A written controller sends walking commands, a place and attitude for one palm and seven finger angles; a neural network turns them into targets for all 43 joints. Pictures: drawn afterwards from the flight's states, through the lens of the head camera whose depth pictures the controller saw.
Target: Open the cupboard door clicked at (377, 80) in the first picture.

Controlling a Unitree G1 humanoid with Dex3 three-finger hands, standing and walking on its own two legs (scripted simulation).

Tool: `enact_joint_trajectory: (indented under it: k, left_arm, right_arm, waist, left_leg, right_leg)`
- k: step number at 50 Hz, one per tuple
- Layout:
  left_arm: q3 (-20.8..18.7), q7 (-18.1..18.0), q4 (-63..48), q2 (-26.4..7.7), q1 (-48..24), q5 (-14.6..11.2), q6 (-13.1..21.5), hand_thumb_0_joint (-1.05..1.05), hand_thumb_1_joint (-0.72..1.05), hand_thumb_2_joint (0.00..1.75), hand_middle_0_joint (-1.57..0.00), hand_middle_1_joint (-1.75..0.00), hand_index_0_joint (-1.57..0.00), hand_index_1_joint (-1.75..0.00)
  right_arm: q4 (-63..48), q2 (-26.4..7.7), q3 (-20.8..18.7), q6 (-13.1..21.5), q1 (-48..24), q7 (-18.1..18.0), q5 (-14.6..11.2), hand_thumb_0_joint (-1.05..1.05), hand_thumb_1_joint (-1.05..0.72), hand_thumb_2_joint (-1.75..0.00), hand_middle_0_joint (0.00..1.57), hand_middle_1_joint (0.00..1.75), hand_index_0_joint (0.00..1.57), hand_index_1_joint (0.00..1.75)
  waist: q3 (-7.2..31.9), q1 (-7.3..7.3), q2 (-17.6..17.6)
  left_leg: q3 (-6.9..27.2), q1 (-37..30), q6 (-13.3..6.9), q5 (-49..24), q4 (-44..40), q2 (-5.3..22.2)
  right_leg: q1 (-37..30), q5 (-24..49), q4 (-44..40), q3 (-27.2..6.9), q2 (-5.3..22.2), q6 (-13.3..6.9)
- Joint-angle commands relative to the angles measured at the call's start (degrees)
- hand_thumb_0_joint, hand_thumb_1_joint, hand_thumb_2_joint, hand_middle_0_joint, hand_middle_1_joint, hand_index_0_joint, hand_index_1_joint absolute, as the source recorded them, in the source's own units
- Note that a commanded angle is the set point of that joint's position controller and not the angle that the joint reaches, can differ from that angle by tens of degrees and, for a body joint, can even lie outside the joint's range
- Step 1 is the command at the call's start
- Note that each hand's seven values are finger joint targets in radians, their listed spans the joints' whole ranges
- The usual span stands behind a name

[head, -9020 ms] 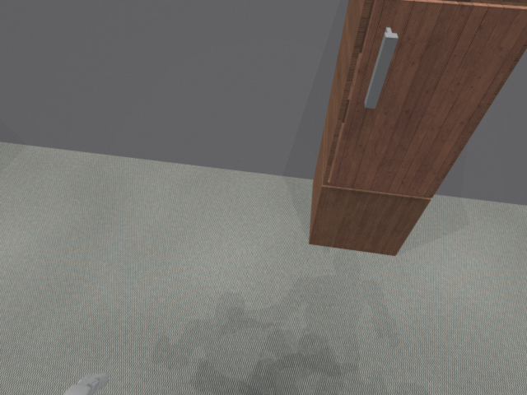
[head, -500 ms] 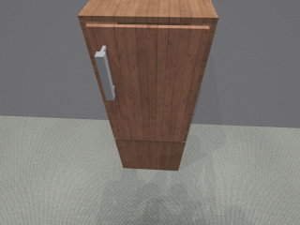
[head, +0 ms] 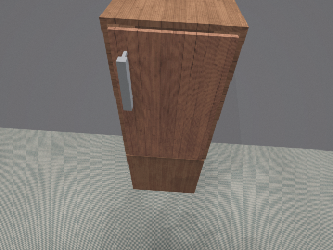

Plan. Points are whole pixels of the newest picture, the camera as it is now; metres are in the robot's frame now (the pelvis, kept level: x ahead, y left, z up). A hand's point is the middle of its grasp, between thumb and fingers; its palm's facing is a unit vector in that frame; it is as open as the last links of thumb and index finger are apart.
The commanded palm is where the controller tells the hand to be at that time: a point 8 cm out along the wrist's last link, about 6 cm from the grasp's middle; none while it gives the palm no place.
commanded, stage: look again from close up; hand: left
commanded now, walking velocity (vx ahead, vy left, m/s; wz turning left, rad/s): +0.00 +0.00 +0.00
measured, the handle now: (126, 81) +0.56 +0.16 +0.10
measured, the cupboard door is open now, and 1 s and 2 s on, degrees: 0 0 0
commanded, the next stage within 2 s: raise the hand with hooked fingers in 0.02 s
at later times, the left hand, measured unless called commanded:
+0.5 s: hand (105, 228) +0.18 +0.15 -0.02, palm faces -0.07 -1.00 +0.04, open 8.3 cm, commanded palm +0.13 +0.24 -0.02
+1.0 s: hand (74, 194) +0.23 +0.22 +0.04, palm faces +0.07 -1.00 -0.05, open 11.3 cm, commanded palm +0.19 +0.27 +0.04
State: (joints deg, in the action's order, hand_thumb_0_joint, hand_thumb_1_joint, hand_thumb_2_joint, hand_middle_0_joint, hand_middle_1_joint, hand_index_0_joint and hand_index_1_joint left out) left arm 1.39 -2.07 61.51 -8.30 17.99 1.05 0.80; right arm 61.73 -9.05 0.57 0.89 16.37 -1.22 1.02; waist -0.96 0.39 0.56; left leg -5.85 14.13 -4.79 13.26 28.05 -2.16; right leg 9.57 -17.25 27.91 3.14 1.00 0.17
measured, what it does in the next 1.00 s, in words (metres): stands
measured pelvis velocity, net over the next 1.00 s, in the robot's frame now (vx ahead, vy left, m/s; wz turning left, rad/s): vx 0.01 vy -0.02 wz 0.05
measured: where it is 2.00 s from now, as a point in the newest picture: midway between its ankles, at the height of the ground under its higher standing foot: outside the picture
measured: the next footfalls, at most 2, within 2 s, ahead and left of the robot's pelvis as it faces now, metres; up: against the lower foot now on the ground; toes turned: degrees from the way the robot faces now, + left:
none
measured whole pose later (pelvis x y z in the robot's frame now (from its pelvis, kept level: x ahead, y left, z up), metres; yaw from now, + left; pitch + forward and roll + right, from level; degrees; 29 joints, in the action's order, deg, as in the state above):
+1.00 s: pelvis +0.01 -0.02 -0.04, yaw +3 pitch +9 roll -2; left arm -17.1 18.8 -2.3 -18.6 21.2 -21.2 12.3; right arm 31.4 -12.0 2.5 11.1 17.7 -3.6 -2.6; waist 6.4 1.1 -1.8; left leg -2.1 35.4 -3.3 23.6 50.0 -0.6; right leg 31.2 -24.9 47.1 4.4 -3.5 -3.2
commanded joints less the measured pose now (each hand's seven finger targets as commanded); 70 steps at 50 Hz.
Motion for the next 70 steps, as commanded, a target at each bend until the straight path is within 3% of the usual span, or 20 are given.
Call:
enact_joint_trajectory:
  k: [1, 6, 7, 8, 9, 10, 12, 15, 18, 21, 25, 30, 33, 37, 41, 44, 52, 59, 64, 70]
  left_arm:
    - [-1.3, -0.4, -2.0, -5.5, 3.6, -0.2, 0.6, 0.0, 0.9, 0.9, -0.2, -0.3, -0.2, -0.3]
    - [-1.0, -2.4, -0.3, -5.7, 6.4, 0.8, 1.1, 0.0, 0.9, 0.9, -0.2, -0.3, -0.2, -0.3]
    - [-8.6, -2.7, -93.3, -19.2, -33.3, -11.5, 12.0, 0.0, 0.88, 0.89, -0.2, -0.32, -0.2, -0.32]
    - [-8.2, -4.8, -82.5, -16.5, -10.8, -7.3, 9.2, 0.0, 0.85, 0.88, -0.2, -0.33, -0.2, -0.33]
    - [-4.7, -7.5, -77.5, -12.0, -8.0, -7.4, 6.4, 0.0, 0.83, 0.87, -0.21, -0.34, -0.21, -0.34]
    - [3.9, -7.4, -62.1, 2.9, 9.5, -8.0, 0.4, 0.0, 0.81, 0.86, -0.21, -0.36, -0.21, -0.36]
    - [5.5, -5.6, -75.7, 2.0, 1.6, -10.8, 3.7, 0.0, 0.76, 0.84, -0.21, -0.39, -0.21, -0.39]
    - [1.8, -1.4, -60.9, 1.5, 4.6, -10.4, 10.8, 0.0, 0.69, 0.81, -0.22, -0.43, -0.22, -0.43]
    - [-5.3, 8.8, -52.4, -2.4, 14.6, -14.0, 22.0, 0.0, 0.62, 0.78, -0.22, -0.48, -0.22, -0.48]
    - [-12.6, 18.9, -51.3, -10.2, 16.3, -14.6, 27.2, 0.0, 0.55, 0.75, -0.22, -0.53, -0.22, -0.53]
    - [-16.0, 18.0, -70.0, -14.5, 8.4, -15.6, 24.0, 0.0, 0.46, 0.71, -0.23, -0.58, -0.23, -0.58]
    - [-14.5, 12.3, -93.1, -14.4, -1.8, -17.1, 32.6, 0.0, 0.34, 0.66, -0.24, -0.66, -0.24, -0.66]
    - [-8.8, 15.3, -86.0, -11.2, -4.0, -17.3, 35.6, 0.0, 0.27, 0.63, -0.25, -0.7, -0.25, -0.7]
    - [-8.5, 23.5, -70.5, -13.6, -3.9, -17.4, 27.2, 0.0, 0.18, 0.59, -0.25, -0.76, -0.25, -0.76]
    - [-20.8, 26.4, -69.0, -22.6, 0.7, -19.9, 14.1, 0.0, 0.08, 0.55, -0.26, -0.82, -0.26, -0.82]
    - [-29.8, 22.9, -74.8, -25.2, 2.4, -24.3, 12.3, 0.0, 0.01, 0.52, -0.26, -0.87, -0.26, -0.87]
    - [-19.6, 22.3, -70.7, -16.3, -1.3, -21.5, 18.3, 0.0, -0.17, 0.44, -0.28, -0.99, -0.28, -0.99]
    - [-28.8, 26.7, -73.6, -29.3, -13.6, -23.7, 14.7, 0.0, -0.34, 0.37, -0.29, -1.1, -0.29, -1.1]
    - [-30.6, 24.3, -72.0, -28.0, -16.6, -25.3, 16.2, 0.0, -0.45, 0.32, -0.3, -1.17, -0.3, -1.17]
    - [-24.2, 29.3, -59.7, -25.7, -21.4, -23.0, 6.2, 0.0, -0.5, 0.3, -0.3, -1.2, -0.3, -1.2]
  right_arm:
    - [-2.2, -6.3, -1.0, 1.3, 1.8, -0.2, -0.3, 0.0, -0.9, -0.9, 0.2, 0.3, 0.2, 0.3]
    - [-5.7, -7.9, -0.9, 1.1, -2.6, -0.1, -0.8, 0.0, -0.9, -0.9, 0.2, 0.3, 0.2, 0.3]
    - [-26.8, -16.6, -3.2, 9.2, 0.3, -1.8, -3.8, 0.0, -0.9, -0.9, 0.2, 0.3, 0.2, 0.3]
    - [-22.5, -11.4, 0.1, 15.2, -3.9, -3.3, -3.6, 0.0, -0.9, -0.9, 0.2, 0.3, 0.2, 0.3]
    - [-19.4, -11.1, -1.0, 17.2, -4.0, -3.7, -3.6, 0.0, -0.9, -0.9, 0.2, 0.3, 0.2, 0.3]
    - [-18.9, -8.2, -0.5, 17.0, -2.1, -2.7, -4.1, 0.0, -0.9, -0.9, 0.2, 0.3, 0.2, 0.3]
    - [-25.0, -12.2, -1.6, 18.6, -3.8, -2.4, -4.6, 0.0, -0.9, -0.9, 0.2, 0.3, 0.2, 0.3]
    - [-28.0, -13.4, -2.5, 18.4, -3.5, -1.8, -2.6, 0.0, -0.9, -0.9, 0.2, 0.3, 0.2, 0.3]
    - [-32.2, -13.7, -4.0, 17.1, -7.5, -0.8, -1.8, 0.0, -0.9, -0.9, 0.2, 0.3, 0.2, 0.3]
    - [-39.7, -15.2, -5.4, 14.8, -11.4, 1.1, -2.4, 0.0, -0.9, -0.9, 0.2, 0.3, 0.2, 0.3]
    - [-45.2, -13.1, -4.1, 11.7, -11.8, 0.8, -3.0, 0.0, -0.9, -0.9, 0.2, 0.3, 0.2, 0.3]
    - [-42.9, -11.0, -3.4, 12.8, -5.3, -0.5, -2.0, 0.0, -0.9, -0.9, 0.2, 0.3, 0.2, 0.3]
    - [-39.2, -12.3, -2.5, 14.8, -4.6, -0.9, -2.3, 0.0, -0.9, -0.9, 0.2, 0.3, 0.2, 0.3]
    - [-38.3, -14.7, -2.2, 15.4, -4.2, -2.5, -3.9, 0.0, -0.9, -0.9, 0.2, 0.3, 0.2, 0.3]
    - [-41.3, -14.1, -2.4, 14.3, -6.1, -3.4, -4.9, 0.0, -0.9, -0.9, 0.2, 0.3, 0.2, 0.3]
    - [-42.2, -11.6, -1.6, 13.2, -7.4, -3.5, -4.1, 0.0, -0.9, -0.9, 0.2, 0.3, 0.2, 0.3]
    - [-37.9, -13.1, -2.1, 14.9, -3.5, -1.9, -4.0, 0.0, -0.9, -0.9, 0.2, 0.3, 0.2, 0.3]
    - [-38.4, -14.8, -2.0, 15.8, -3.9, -4.1, -4.4, 0.0, -0.9, -0.9, 0.2, 0.3, 0.2, 0.3]
    - [-37.4, -13.7, -1.1, 15.7, -4.8, -4.2, -4.5, 0.0, -0.9, -0.9, 0.2, 0.3, 0.2, 0.3]
    - [-38.0, -15.1, -1.0, 14.4, -4.9, -4.5, -5.7, 0.0, -0.9, -0.9, 0.2, 0.3, 0.2, 0.3]
  waist:
    - [-2.5, -0.45, -0.8]
    - [-6.3, -1.85, -0.3]
    - [25.2, 6.94, -13.2]
    - [24.3, 0.2, -20.1]
    - [19.3, 1.45, -18.6]
    - [7.8, 1.8, -13.3]
    - [2.1, 2.62, -9.7]
    - [-1.2, 3.61, 11.8]
    - [0.6, -0.69, 25.3]
    - [2.7, -3.08, 13.3]
    - [10.2, -5.22, -9.9]
    - [18.2, 0.16, -13.7]
    - [12.5, 4.61, -9.7]
    - [9.0, 5.66, 0.3]
    - [20.8, -1.8, 0.7]
    - [26.3, -5.43, -0.3]
    - [12.3, 1.02, -4.5]
    - [19.6, -0.89, -3.6]
    - [17.2, -1.66, -7.8]
    - [10.9, -0.5, -6.0]
  left_leg:
    - [10.7, 0.2, 1.0, -1.8, -8.8, 8.7]
    - [8.8, 1.3, 2.5, -12.4, 0.1, 9.5]
    - [10.6, -19.9, 5.5, -14.7, -3.9, 4.3]
    - [14.5, -22.4, 8.4, -14.8, -8.9, 8.8]
    - [15.2, -15.7, 10.8, -5.3, -11.6, 8.4]
    - [16.2, -8.9, 9.4, 1.6, -13.4, 8.1]
    - [15.9, -2.4, 7.1, 12.0, -9.5, 7.3]
    - [12.9, 8.7, 4.9, 12.5, 2.6, 3.6]
    - [8.8, 22.4, 5.2, 13.0, 12.1, 1.9]
    - [5.5, 24.5, 5.2, 11.7, 16.2, -0.2]
    - [7.6, 21.7, 4.8, 16.1, 13.5, 1.0]
    - [11.3, 14.1, 3.5, 8.2, 18.0, 3.4]
    - [12.3, 17.0, 2.8, 8.5, 21.6, 3.4]
    - [11.7, 23.2, 2.0, 13.5, 21.8, 3.0]
    - [9.2, 19.0, 1.9, 2.6, 19.0, 1.9]
    - [9.1, 16.1, 2.6, -6.5, 17.9, 1.9]
    - [8.7, 11.9, 2.8, -9.2, 15.7, 2.7]
    - [9.3, 6.9, 2.2, -9.7, 12.9, 2.6]
    - [9.7, 2.6, 3.0, -12.0, 10.1, 2.9]
    - [10.5, 3.0, 3.0, -8.1, 6.6, 3.0]
  right_leg:
    - [2.9, 4.4, -4.8, -5.0, 4.5, -2.6]
    - [6.2, 12.4, -6.7, -6.6, 6.2, -1.8]
    - [5.4, 14.0, -0.1, 0.3, 0.2, -1.8]
    - [9.9, 1.0, 8.5, 0.1, -0.4, -2.6]
    - [14.3, -5.5, 11.4, 0.3, -0.7, -2.2]
    - [18.5, -5.7, 12.8, 0.7, -0.9, -2.1]
    - [17.9, -4.5, 9.5, 0.8, -0.6, -1.8]
    - [22.6, -8.6, 3.8, 1.8, -1.4, -1.5]
    - [27.2, -19.3, 8.2, 0.0, -1.3, -1.6]
    - [24.4, -17.6, 11.6, -3.0, -0.7, -3.1]
    - [25.7, -14.0, 17.8, -2.2, -1.4, -3.7]
    - [29.8, -6.2, 19.8, -2.6, -3.4, -3.5]
    - [34.5, -7.2, 18.9, -2.6, -3.6, -2.5]
    - [32.5, -12.9, 14.0, -4.7, -2.8, -1.4]
    - [18.0, -4.2, 11.7, -6.0, -0.8, -1.0]
    - [9.1, 9.7, 13.5, -5.0, -0.9, -0.6]
    - [20.5, 13.4, 12.7, -1.2, -2.7, -0.8]
    - [12.8, 12.6, 9.4, -2.3, -2.3, -1.1]
    - [12.2, 13.1, 8.6, -0.6, -3.0, -2.2]
    - [13.9, 10.3, 5.0, -0.2, -2.7, -1.9]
